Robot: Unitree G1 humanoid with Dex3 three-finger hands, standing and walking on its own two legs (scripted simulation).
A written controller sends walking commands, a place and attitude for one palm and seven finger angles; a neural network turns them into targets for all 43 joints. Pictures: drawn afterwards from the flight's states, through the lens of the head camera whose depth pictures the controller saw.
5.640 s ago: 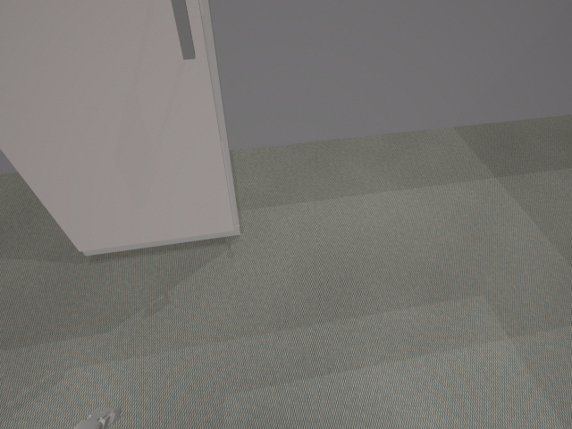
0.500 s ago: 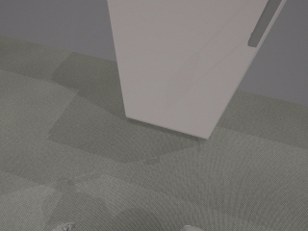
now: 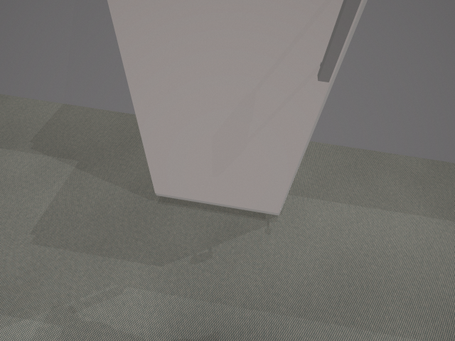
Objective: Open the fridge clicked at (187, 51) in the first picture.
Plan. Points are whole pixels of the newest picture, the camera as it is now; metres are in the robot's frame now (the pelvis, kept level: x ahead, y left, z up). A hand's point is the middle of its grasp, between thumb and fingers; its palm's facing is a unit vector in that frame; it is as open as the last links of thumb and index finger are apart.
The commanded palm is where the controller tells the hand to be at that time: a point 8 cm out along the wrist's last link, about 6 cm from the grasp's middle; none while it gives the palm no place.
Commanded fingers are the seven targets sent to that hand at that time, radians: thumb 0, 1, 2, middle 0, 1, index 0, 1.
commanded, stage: take the last steps up to it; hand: right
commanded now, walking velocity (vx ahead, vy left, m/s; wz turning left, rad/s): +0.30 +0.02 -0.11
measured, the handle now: (339, 27) +0.74 -0.19 +0.21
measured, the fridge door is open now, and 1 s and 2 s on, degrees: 0 0 0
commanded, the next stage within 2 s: come to a stop and stand still in 0.86 s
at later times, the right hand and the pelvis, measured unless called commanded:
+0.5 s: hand out of the picture -0.06 -0.18 -0.18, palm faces +0.19 +0.98 -0.11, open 7.4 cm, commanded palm none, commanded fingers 0.00 -0.90 -0.90 0.20 0.30 0.20 0.30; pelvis +0.07 -0.05 +0.00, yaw -4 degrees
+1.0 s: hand (328, 269) +0.32 -0.22 -0.16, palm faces -0.03 +0.98 -0.19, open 7.4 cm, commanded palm none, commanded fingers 0.00 -0.90 -0.90 0.20 0.30 0.20 0.30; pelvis +0.21 -0.05 +0.00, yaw -1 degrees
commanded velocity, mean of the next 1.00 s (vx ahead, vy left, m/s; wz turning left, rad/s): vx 0.20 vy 0.05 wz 0.01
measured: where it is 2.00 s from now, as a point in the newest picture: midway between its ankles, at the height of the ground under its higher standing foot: outside the picture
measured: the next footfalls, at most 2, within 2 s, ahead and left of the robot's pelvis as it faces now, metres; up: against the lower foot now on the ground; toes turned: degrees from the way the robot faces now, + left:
right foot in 0.46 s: +0.14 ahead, -0.15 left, +0.00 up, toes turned -14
left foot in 1.02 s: +0.33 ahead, +0.08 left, +0.00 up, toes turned +7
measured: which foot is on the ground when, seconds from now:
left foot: down 0.00-0.48, up 0.50-1.00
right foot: down 0.00-0.00, up 0.02-0.44, down 0.46-1.00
